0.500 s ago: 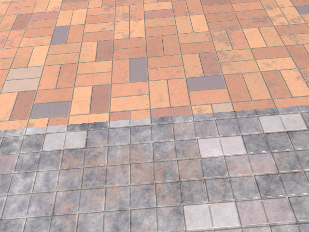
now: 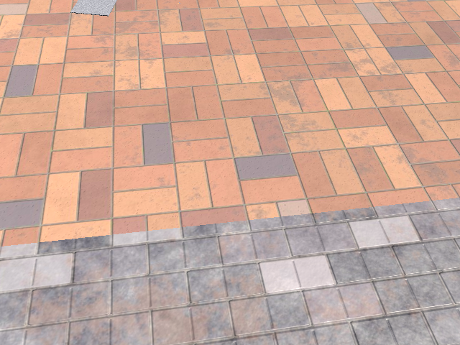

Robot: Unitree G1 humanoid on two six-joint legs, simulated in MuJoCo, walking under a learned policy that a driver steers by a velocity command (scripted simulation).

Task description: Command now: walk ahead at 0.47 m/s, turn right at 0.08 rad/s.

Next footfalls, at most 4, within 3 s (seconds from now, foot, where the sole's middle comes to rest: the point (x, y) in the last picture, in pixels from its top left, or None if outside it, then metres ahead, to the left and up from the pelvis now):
0.30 right None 0.34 -0.11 -0.78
0.88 left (212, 298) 0.65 0.05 -0.78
1.42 right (248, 212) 0.97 -0.07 -0.78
1.94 left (162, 182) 1.10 0.25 -0.78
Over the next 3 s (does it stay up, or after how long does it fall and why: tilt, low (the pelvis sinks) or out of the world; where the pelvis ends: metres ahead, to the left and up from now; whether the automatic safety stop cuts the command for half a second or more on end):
stays up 1.49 0.43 -0.01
